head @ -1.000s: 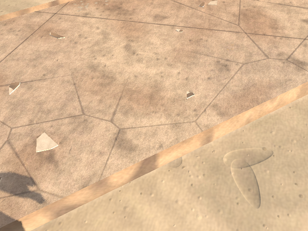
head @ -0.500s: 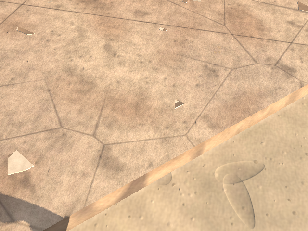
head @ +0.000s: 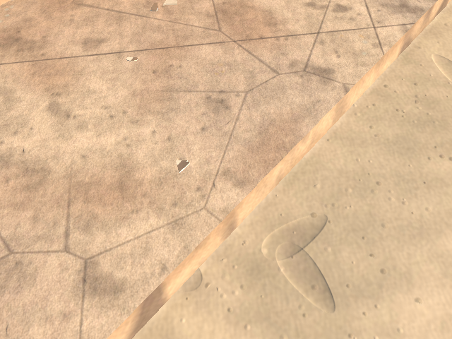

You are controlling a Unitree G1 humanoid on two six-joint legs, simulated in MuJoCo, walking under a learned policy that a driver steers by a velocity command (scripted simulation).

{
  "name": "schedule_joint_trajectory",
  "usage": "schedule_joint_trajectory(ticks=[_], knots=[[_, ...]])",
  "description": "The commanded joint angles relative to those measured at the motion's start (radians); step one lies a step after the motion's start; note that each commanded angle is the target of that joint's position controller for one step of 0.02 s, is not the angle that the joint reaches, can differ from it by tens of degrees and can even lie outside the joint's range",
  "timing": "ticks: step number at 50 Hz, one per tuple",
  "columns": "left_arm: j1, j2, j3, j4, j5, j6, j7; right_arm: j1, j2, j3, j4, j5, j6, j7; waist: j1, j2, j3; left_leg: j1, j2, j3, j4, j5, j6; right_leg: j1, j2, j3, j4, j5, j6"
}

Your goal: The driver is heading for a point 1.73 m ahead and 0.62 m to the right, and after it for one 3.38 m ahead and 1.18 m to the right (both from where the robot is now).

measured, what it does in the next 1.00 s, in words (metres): steps on the spot, turning right: left foot, then right foot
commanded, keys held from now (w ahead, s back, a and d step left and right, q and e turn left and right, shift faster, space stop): e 0.70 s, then no key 0.30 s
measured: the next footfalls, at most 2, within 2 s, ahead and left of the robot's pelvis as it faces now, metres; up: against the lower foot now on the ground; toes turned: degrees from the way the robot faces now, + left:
left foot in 0.16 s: +0.06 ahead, +0.13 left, +0.00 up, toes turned -10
right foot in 0.60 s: -0.01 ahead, -0.08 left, +0.00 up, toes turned -24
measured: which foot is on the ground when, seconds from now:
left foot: up 0.00-0.14, down 0.16-0.60, up 0.62-1.00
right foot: down 0.00-0.16, up 0.18-0.58, down 0.60-1.00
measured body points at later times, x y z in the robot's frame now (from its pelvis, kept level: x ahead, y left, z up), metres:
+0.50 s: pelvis +0.00 +0.04 +0.00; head +0.04 +0.04 +0.45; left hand +0.21 +0.26 -0.12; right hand +0.03 -0.26 -0.10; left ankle +0.02 +0.14 -0.74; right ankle -0.05 -0.07 -0.70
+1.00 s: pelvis -0.01 +0.01 +0.00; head +0.01 -0.01 +0.45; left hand +0.23 +0.18 -0.11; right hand -0.05 -0.28 -0.12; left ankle +0.07 +0.12 -0.71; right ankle -0.05 -0.06 -0.74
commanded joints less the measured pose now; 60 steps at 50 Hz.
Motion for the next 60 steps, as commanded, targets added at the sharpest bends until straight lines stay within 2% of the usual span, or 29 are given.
schedule_joint_trajectory(ticks=[1, 5, 7, 8, 9, 10, 11, 12, 13, 15, 20, 25, 28, 29, 30, 31, 32, 34, 36, 39, 47, 50, 52, 53, 54, 55, 56, 57, 60], knots=[[0.019, 0.167, 0.045, -0.058, 0.008, -0.004, -0.002, -0.003, -0.076, -0.016, -0.072, 0.005, -0.015, -0.005, 0.014, -0.135, -0.098, 0.001, -0.029, 0.016, -0.067, -0.003, 0.003, 0.087, -0.247, 0.322, -0.145, -0.036, -0.159], [-0.017, 0.169, 0.050, -0.071, 0.008, 0.000, -0.010, 0.047, -0.082, -0.014, -0.081, 0.019, -0.035, -0.013, -0.005, -0.153, -0.119, 0.124, -0.065, 0.015, -0.225, -0.021, 0.035, 0.073, -0.237, 0.396, -0.100, 0.083, -0.128], [-0.062, 0.159, 0.047, -0.079, -0.007, 0.004, -0.010, 0.131, -0.078, -0.013, -0.067, 0.019, -0.049, -0.022, -0.060, -0.137, -0.115, 0.283, -0.071, 0.022, -0.480, 0.095, 0.058, 0.003, -0.186, 0.391, -0.052, 0.043, -0.060], [-0.053, 0.116, 0.035, -0.091, -0.017, 0.001, -0.005, 0.150, -0.140, -0.026, -0.067, 0.006, -0.057, -0.031, -0.056, -0.036, -0.107, 0.362, 0.057, -0.099, -0.626, 0.054, 0.088, -0.084, -0.115, 0.329, 0.034, -0.104, 0.003], [-0.029, 0.042, 0.018, -0.116, -0.030, -0.006, -0.003, 0.100, -0.250, -0.047, -0.096, -0.009, -0.054, -0.034, -0.025, 0.210, -0.093, 0.411, 0.326, -0.399, -0.727, -0.002, 0.183, -0.255, 0.057, 0.103, 0.251, -0.322, 0.061], [-0.020, 0.127, 0.037, -0.099, 0.013, -0.006, 0.003, 0.051, -0.246, -0.049, -0.106, -0.018, -0.049, -0.025, -0.017, 0.187, -0.060, 0.286, 0.399, -0.431, -0.692, 0.169, 0.275, -0.259, 0.035, 0.023, 0.463, -0.420, 0.075], [-0.005, 0.152, 0.048, -0.083, 0.018, -0.005, -0.001, 0.025, -0.171, -0.029, -0.121, -0.012, -0.051, -0.019, 0.004, 0.108, -0.056, 0.250, 0.357, -0.350, -0.661, 0.285, 0.286, -0.218, 0.002, 0.041, 0.572, -0.382, 0.077], [0.023, 0.141, 0.049, -0.061, 0.016, 0.000, -0.009, -0.018, -0.128, -0.018, -0.128, -0.005, -0.052, -0.015, 0.029, 0.077, -0.040, 0.237, 0.286, -0.232, -0.636, 0.356, 0.258, -0.205, -0.009, 0.032, 0.641, -0.324, 0.084], [0.047, 0.134, 0.049, -0.050, 0.014, 0.008, -0.020, -0.046, -0.117, -0.014, -0.138, -0.003, -0.052, -0.015, 0.041, 0.103, -0.048, 0.268, 0.229, -0.144, -0.618, 0.403, 0.229, -0.215, -0.013, 0.015, 0.691, -0.276, 0.094], [0.047, 0.121, 0.041, -0.048, 0.007, 0.018, -0.037, -0.014, -0.118, -0.015, -0.139, -0.004, -0.053, -0.017, 0.012, 0.138, -0.063, 0.347, 0.194, -0.053, -0.581, 0.554, 0.226, -0.252, -0.022, -0.020, 0.709, -0.260, 0.124], [-0.063, 0.089, 0.021, -0.102, -0.002, 0.031, -0.049, 0.105, -0.154, -0.034, -0.107, -0.004, -0.050, -0.013, -0.065, 0.149, -0.081, 0.491, 0.254, -0.018, -0.540, 0.651, 0.261, -0.267, -0.061, -0.059, 0.537, -0.290, 0.152], [-0.079, 0.079, 0.008, -0.137, -0.015, 0.029, -0.052, 0.077, -0.190, -0.049, -0.105, -0.008, -0.047, 0.010, -0.064, 0.191, -0.093, 0.405, 0.268, 0.059, -0.492, 0.669, 0.240, -0.067, -0.068, -0.140, 0.308, -0.317, 0.109], [-0.035, 0.077, 0.007, -0.138, -0.008, 0.015, -0.044, 0.057, -0.205, -0.056, -0.101, 0.007, -0.040, 0.017, -0.024, 0.167, -0.105, 0.356, 0.268, 0.098, -0.396, 0.611, 0.192, 0.058, -0.054, -0.168, 0.091, -0.199, 0.071], [-0.003, 0.086, 0.008, -0.128, 0.004, 0.003, -0.034, 0.068, -0.198, -0.056, -0.093, 0.012, -0.037, 0.017, 0.001, 0.109, -0.114, 0.289, 0.249, 0.136, -0.316, 0.505, 0.141, 0.155, -0.050, -0.141, -0.044, -0.074, 0.056], [0.037, 0.163, 0.025, -0.125, 0.021, -0.014, -0.022, 0.100, -0.159, -0.047, -0.099, 0.005, -0.031, 0.021, 0.012, -0.087, -0.130, 0.118, 0.183, 0.207, -0.106, 0.251, 0.073, 0.294, -0.200, 0.097, -0.158, -0.004, 0.022], [0.061, 0.321, 0.060, -0.146, 0.002, -0.020, -0.017, 0.053, -0.076, -0.020, -0.184, -0.004, -0.021, 0.019, 0.007, -0.329, -0.102, -0.153, -0.004, 0.212, 0.062, -0.257, 0.010, 0.324, -0.481, 0.479, -0.145, 0.424, -0.135], [0.139, 0.282, 0.064, -0.125, -0.013, -0.020, -0.016, -0.003, -0.124, -0.027, -0.177, -0.010, -0.006, 0.006, 0.075, -0.183, -0.143, -0.148, 0.014, 0.062, 0.208, -0.269, 0.012, 0.323, -0.480, 0.429, -0.107, 0.477, -0.226], [0.015, 0.183, 0.030, -0.132, -0.012, -0.012, -0.005, 0.013, -0.135, -0.033, -0.150, 0.012, -0.005, 0.013, -0.004, -0.120, -0.051, -0.141, 0.043, 0.019, 0.216, -0.099, 0.020, 0.226, -0.344, 0.267, -0.117, 0.363, -0.173], [-0.053, 0.142, 0.014, -0.147, -0.015, -0.012, 0.006, 0.061, -0.157, -0.041, -0.122, -0.006, -0.007, 0.019, -0.035, -0.149, -0.071, -0.095, 0.032, 0.038, 0.198, -0.003, 0.012, 0.216, -0.264, 0.193, -0.115, 0.392, -0.129], [-0.018, 0.140, 0.009, -0.133, -0.012, -0.022, 0.003, 0.081, -0.134, -0.035, -0.105, 0.001, 0.003, 0.027, -0.030, -0.115, -0.113, -0.055, 0.014, 0.050, 0.169, 0.024, 0.001, 0.224, -0.259, 0.176, -0.112, 0.423, -0.130], [0.024, 0.139, -0.004, -0.086, 0.009, -0.027, 0.008, 0.025, -0.097, -0.019, -0.100, 0.009, 0.009, 0.019, 0.008, -0.131, -0.064, 0.063, -0.008, 0.053, -0.108, -0.009, 0.033, 0.168, -0.270, 0.235, -0.118, 0.234, -0.137], [0.004, 0.131, -0.013, -0.070, 0.011, -0.027, 0.010, 0.042, -0.089, -0.013, -0.088, 0.018, 0.001, 0.009, -0.004, -0.126, -0.067, 0.172, -0.028, 0.060, -0.242, -0.005, 0.052, 0.131, -0.268, 0.259, -0.088, 0.267, -0.125], [-0.031, 0.112, -0.025, -0.060, -0.003, -0.027, 0.016, 0.098, -0.063, -0.003, -0.063, 0.014, -0.013, 0.001, -0.055, -0.090, -0.073, 0.331, -0.025, 0.060, -0.502, 0.174, 0.069, 0.077, -0.238, 0.250, -0.044, 0.245, -0.075], [-0.015, 0.077, -0.039, -0.057, -0.005, -0.034, 0.018, 0.104, -0.078, 0.000, -0.060, 0.001, -0.029, -0.006, -0.048, -0.040, -0.096, 0.434, 0.054, -0.028, -0.583, 0.273, 0.078, 0.022, -0.211, 0.245, -0.031, 0.157, -0.024], [0.030, 0.030, -0.053, -0.054, -0.003, -0.041, 0.017, 0.111, -0.132, 0.000, -0.068, -0.017, -0.045, -0.011, -0.017, 0.092, -0.128, 0.493, 0.233, -0.208, -0.634, 0.374, 0.108, -0.011, -0.141, 0.169, 0.058, -0.006, 0.014], [0.053, 0.052, -0.044, -0.032, -0.011, -0.028, 0.018, 0.031, -0.169, -0.006, -0.064, 0.003, -0.044, -0.001, 0.027, 0.172, -0.072, 0.312, 0.275, -0.236, -0.594, 0.488, 0.201, 0.065, -0.046, 0.061, 0.019, -0.180, 0.031], [0.058, 0.073, -0.045, -0.006, 0.003, -0.022, 0.019, -0.014, -0.114, 0.007, -0.072, 0.008, -0.048, 0.009, 0.030, 0.139, -0.067, 0.276, 0.237, -0.192, -0.592, 0.435, 0.200, 0.140, -0.070, 0.055, -0.009, -0.150, 0.037], [0.037, 0.070, -0.045, 0.008, 0.006, -0.022, 0.016, -0.018, -0.097, 0.015, -0.069, 0.008, -0.051, 0.015, 0.018, 0.136, -0.057, 0.259, 0.177, -0.145, -0.586, 0.354, 0.158, 0.168, -0.075, 0.077, -0.053, -0.069, 0.033], [0.021, 0.087, -0.041, 0.043, 0.001, -0.032, 0.010, 0.030, -0.117, 0.011, -0.039, 0.013, -0.052, 0.007, -0.010, 0.088, -0.042, 0.305, 0.094, -0.076, -0.567, 0.297, 0.108, 0.151, -0.109, 0.108, -0.072, 0.071, 0.037]])
Velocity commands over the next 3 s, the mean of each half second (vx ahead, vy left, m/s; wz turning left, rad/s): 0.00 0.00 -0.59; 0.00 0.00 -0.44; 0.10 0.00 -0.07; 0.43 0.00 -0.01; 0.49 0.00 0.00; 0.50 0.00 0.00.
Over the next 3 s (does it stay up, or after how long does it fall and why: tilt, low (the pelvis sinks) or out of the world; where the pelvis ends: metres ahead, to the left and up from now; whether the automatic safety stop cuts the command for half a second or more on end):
stays up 0.72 -0.42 -0.01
